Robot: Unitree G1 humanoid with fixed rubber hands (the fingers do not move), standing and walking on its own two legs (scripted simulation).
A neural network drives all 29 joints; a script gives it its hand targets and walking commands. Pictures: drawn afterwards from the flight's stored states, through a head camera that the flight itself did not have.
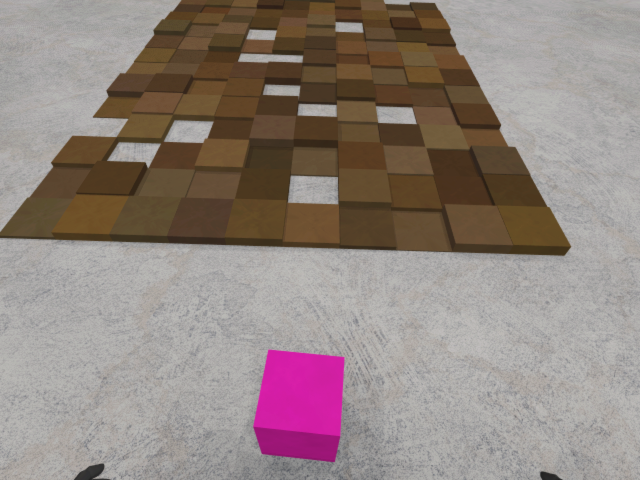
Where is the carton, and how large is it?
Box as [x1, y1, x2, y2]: [253, 349, 344, 461]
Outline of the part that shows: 268,349 253,425 261,452 265,454 334,461 340,432 344,357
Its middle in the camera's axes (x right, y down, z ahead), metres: -0.05 +0.48 +1.09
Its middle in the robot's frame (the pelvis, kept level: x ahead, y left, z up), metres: +0.44 +0.05 -0.66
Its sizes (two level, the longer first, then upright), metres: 0.210 0.200 0.250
